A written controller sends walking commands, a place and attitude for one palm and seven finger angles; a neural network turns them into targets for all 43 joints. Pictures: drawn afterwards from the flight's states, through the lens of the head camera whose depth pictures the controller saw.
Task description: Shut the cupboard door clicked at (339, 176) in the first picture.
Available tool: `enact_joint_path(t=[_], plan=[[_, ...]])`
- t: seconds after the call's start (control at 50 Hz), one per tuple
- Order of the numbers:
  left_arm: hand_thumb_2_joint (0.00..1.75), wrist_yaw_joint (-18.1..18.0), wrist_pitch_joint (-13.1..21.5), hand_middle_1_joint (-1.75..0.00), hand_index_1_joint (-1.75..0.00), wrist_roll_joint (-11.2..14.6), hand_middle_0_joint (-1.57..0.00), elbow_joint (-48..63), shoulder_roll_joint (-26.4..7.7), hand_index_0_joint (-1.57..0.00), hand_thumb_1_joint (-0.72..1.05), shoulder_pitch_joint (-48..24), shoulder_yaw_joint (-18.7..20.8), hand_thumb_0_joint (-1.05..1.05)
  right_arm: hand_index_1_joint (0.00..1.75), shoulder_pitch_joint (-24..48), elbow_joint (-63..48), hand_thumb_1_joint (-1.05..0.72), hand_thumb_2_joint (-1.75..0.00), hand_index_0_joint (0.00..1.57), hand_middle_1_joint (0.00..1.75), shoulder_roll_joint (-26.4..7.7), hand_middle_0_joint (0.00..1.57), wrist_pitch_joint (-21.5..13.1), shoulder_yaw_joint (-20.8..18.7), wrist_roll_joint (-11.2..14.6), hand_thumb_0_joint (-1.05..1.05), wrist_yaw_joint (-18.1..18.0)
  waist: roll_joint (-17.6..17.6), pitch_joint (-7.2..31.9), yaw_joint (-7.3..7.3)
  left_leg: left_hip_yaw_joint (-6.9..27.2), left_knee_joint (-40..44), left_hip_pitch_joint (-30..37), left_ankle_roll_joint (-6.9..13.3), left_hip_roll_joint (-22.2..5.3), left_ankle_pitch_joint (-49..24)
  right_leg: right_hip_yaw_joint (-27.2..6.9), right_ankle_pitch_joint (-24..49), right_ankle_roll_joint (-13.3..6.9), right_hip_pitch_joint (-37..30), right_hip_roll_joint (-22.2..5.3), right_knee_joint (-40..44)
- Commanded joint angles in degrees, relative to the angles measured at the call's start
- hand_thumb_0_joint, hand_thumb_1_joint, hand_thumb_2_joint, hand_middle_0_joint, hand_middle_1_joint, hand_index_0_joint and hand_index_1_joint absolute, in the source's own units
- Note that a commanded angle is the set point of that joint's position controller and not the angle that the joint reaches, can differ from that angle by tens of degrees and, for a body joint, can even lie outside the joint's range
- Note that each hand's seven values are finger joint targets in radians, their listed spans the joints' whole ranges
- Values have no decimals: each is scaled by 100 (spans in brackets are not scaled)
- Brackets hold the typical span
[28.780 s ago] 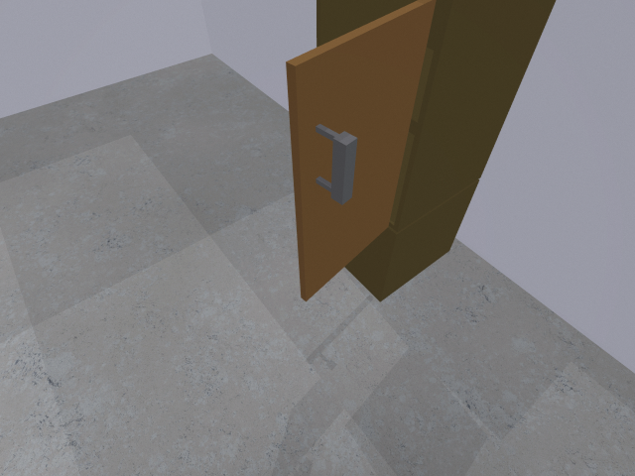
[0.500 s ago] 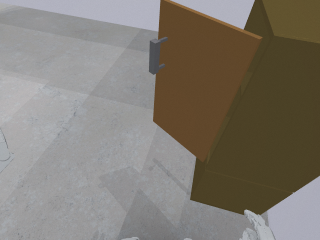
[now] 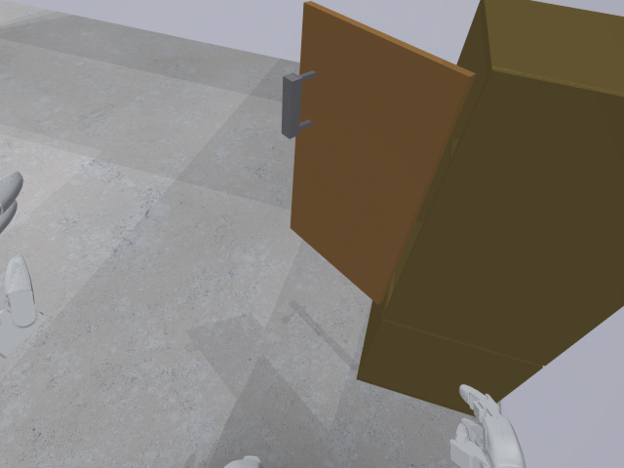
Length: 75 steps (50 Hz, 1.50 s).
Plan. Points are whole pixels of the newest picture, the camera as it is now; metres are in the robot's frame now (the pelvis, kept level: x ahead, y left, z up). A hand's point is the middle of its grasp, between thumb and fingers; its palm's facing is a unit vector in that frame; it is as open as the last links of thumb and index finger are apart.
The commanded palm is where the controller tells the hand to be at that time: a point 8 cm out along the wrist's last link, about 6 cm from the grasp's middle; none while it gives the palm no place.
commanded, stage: step back with the hand held close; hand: left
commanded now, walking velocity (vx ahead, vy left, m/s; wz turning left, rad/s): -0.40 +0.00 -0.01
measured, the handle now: (300, 104) +0.76 +0.08 +0.09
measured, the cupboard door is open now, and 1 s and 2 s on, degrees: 59 59 59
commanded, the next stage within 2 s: stop stepping back and stand still in 0.22 s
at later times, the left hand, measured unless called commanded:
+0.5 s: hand out of the picture +0.08 +0.31 +0.18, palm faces +0.52 -0.75 -0.41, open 7.4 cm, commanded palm +0.03 +0.33 +0.19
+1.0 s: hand out of the picture +0.07 +0.32 +0.16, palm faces +0.45 -0.78 -0.43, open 7.4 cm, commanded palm +0.01 +0.35 +0.19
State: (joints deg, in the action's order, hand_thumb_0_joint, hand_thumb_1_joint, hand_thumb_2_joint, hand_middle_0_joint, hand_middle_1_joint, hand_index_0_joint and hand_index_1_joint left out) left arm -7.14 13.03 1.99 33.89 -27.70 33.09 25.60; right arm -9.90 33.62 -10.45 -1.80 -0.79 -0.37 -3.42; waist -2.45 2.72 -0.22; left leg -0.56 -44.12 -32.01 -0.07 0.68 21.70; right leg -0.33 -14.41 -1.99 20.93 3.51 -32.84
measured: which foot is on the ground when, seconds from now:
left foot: up 0.00-0.18, down 0.20-1.00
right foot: down 0.00-0.28, up 0.30-0.40, down 0.42-1.00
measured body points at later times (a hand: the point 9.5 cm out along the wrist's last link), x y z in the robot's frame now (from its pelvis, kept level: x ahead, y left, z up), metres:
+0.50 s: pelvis -0.10 +0.03 +0.00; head -0.10 +0.06 +0.45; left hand +0.05 +0.35 +0.20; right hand +0.07 -0.18 -0.08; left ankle -0.06 +0.16 -0.73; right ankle -0.14 -0.09 -0.73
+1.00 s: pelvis -0.12 +0.05 +0.01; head -0.13 +0.07 +0.46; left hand +0.04 +0.36 +0.19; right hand +0.03 -0.18 -0.07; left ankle -0.06 +0.16 -0.73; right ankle -0.14 -0.09 -0.73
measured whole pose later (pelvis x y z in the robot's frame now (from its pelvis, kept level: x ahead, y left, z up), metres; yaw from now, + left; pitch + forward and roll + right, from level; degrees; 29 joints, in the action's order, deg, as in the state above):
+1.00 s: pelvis -0.12 +0.05 +0.01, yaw +2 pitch +0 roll -2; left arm -9.1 9.2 1.8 28.5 -23.5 33.0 23.3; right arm -15.6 36.5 -9.6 -5.8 1.6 0.4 -3.8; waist -1.6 2.3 -1.5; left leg 0.0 -29.1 -20.1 0.4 -1.4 9.6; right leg -1.5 -16.3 1.2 10.3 0.8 -26.2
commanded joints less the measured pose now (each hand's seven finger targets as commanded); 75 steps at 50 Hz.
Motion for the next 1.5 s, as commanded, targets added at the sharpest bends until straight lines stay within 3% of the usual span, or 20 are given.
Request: enact_joint_path(t=[0.0, 0.04, 0.14, 0.2, 0.22, 0.24, 0.3, 0.38, 0.44, 0.48, 0.52, 0.68, 0.78, 0.9, 1.08, 1.1, 1.14, 1.26, 1.38, 1.48], plan=[[90, -350, 52, -30, -30, -40, -20, 563, -952, -20, 90, -429, 730, 0, 30, 496, -673, -90, -90, 20, 30, -645, 20, -55, -244, -60, 0, -95, -437, 205, -61, 430, -1738, 333, -134, -170, 548, -2127, 183, -894, 711, -2371, 1930], [90, -393, 1, -30, -30, -102, -20, 327, -798, -20, 90, -505, 535, 0, 30, 434, -640, -90, -90, 20, 30, -569, 20, 48, -165, -38, 0, -169, -208, 73, -39, 286, -972, 563, -144, -251, 405, -1284, 1176, -673, 407, -1807, 1441], [90, -436, 0, -30, -30, -113, -20, 742, -867, -20, 90, -810, 416, 0, 30, 247, -572, -90, -90, 20, 30, -762, 20, 3, -247, 39, 0, -316, -73, 648, -54, -157, 1644, 1098, -87, -87, -504, -804, 2543, -154, -856, -1356, 712], [90, -405, 129, -30, -30, -71, -20, 1153, -1128, -20, 90, -486, 810, 0, 30, 210, -781, -90, -90, 20, 30, -989, 20, -57, -452, 119, 0, -370, 625, 1203, -6, 588, 2163, 1221, 270, -982, -2228, -180, 1819, 427, -1246, -487, 92], [90, -345, 152, -30, -30, -27, -20, 1012, -1040, -20, 90, -143, 885, 0, 30, 104, -815, -90, -90, 20, 30, -978, 20, -108, -486, 178, 0, -312, 465, 1483, -1, 301, 2030, 1331, 223, -1043, -2511, -125, 1776, 447, -1390, -404, 8], [90, -303, 188, -30, -30, -29, -20, 1297, -1086, -20, 90, -285, 975, 0, 30, 361, -906, -90, -90, 20, 30, -1010, 20, -140, -426, 87, 0, -290, 1298, 1251, -14, 625, 2341, 554, 415, -1282, -2087, 62, 1827, 508, -1558, -351, -570], [90, -245, 234, -30, -30, -115, -20, 1518, -912, -20, 90, -741, 975, 0, 30, 395, -823, -90, -90, 20, 30, -993, 20, -344, -401, -50, 0, -243, 1808, 575, 37, 904, 2873, -1045, 724, -1853, -910, 63, -25, 504, -1915, -111, -1802], [90, -218, 140, -30, -30, -13, -20, 632, -405, -20, 90, -80, 617, 0, 30, -15, -703, -90, -90, 20, 30, -919, 20, -589, -278, 135, 0, -109, 1197, 59, -11, 606, 2263, -270, 367, -1249, 854, 163, -333, 369, -1279, -90, 94], [90, -241, 86, -30, -30, 23, -20, 459, -511, -20, 90, -688, 481, 0, 30, -91, -509, -90, -90, 20, 30, -862, 20, -622, -172, 102, 0, -68, 587, -33, -160, 271, 1599, 727, 83, -613, 16, -565, 564, 16, -666, -598, 1088], [90, -326, 66, -30, -30, 46, -20, 537, -539, -20, 90, -1354, 283, 0, 30, -122, -395, -90, -90, 20, 30, -771, 20, -625, -170, 58, 0, -97, 405, 764, -218, 17, 1081, 1775, -8, -461, -1507, -724, 1940, -77, -677, -941, 935], [90, -346, -81, -30, -30, 84, -20, 618, -603, -20, 90, -1124, 265, 0, 30, 63, -462, -90, -90, 20, 30, -733, 20, -645, -157, 113, 0, -133, -73, 1094, -138, 60, 994, 2016, 22, -351, -1227, -736, 1458, -32, -736, -963, 954], [90, -363, -120, -30, -30, -8, -20, 372, -728, -20, 90, -979, 465, 0, 30, 353, -603, -90, -90, 20, 30, -757, 20, -412, -39, 57, 0, -201, 458, -841, -190, 316, 1714, 1160, 84, -408, 928, -628, -2618, -169, 606, -700, 1695], [90, -367, -51, -30, -30, -44, -20, 351, -551, -20, 90, -992, 406, 0, 30, 153, -644, -90, -90, 20, 30, -872, 20, -543, -94, 98, 0, -215, 1666, -566, -111, 1322, 3363, 524, 306, -1023, 2038, 280, -897, 159, -773, 40, 196], [90, -306, -6, -30, -30, -1, -20, 686, -577, -20, 90, -161, 487, 0, 30, 154, -640, -90, -90, 20, 30, -830, 20, -726, -111, 106, 0, -79, 1089, 532, 13, 552, 2784, 1124, 152, -652, 831, 65, -428, 131, -1492, -183, 860], [90, -354, 51, -30, -30, -18, -20, 327, -582, -20, 90, -898, 428, 0, 30, 182, -417, -90, -90, 20, 30, -733, 20, -716, -67, 91, 0, -141, 450, 95, -53, 165, 1855, 1826, 86, -444, -757, -614, 239, 60, -539, -574, 1437], [90, 469, -622, -30, -30, -317, -20, -3782, 654, -20, 90, -707, -2208, 0, 30, 522, 628, -90, -90, 20, 30, -1486, 20, -1189, -365, 48, 0, 355, 496, -247, -276, 253, 956, 1689, 79, -651, -2440, -94, 1274, 12, 87, -842, 574], [90, 648, -1337, -30, -30, -382, -20, -3995, 661, -20, 90, -646, -1978, 0, 30, 32, 658, -90, -90, 20, 30, -1414, 20, -544, -377, 45, 0, 339, 533, 62, -154, 151, 1050, 1865, 36, -641, -2749, -326, 1504, 89, -145, -837, 474], [90, 655, -1245, -30, -30, -397, -20, -5749, 430, -20, 90, -1487, -2103, 0, 30, 84, 831, -90, -90, 20, 30, -1395, 20, -86, -226, -108, 0, 339, -1174, 128, -99, 435, 1026, 1732, 175, -445, -2486, -563, 1481, -99, -358, -930, 427], [90, 571, -1342, -30, -30, -323, -20, -7416, 579, -20, 90, -1464, -2312, 0, 30, 78, 1316, -90, -90, 20, 30, -1153, 20, 118, -89, -118, 0, 318, 766, 7, -7, 586, 1781, 1845, 187, -504, -1851, -559, 114, 31, -689, -717, 704], [90, 589, -1350, -30, -30, -303, -20, -8309, 733, -20, 90, -1273, -2303, 0, 30, -174, 1735, -90, -90, 20, 30, -991, 20, 193, -95, -104, 0, 247, 1646, -176, 21, 722, 2276, 1712, 155, -515, -598, -520, -238, -73, -858, -652, 1074]])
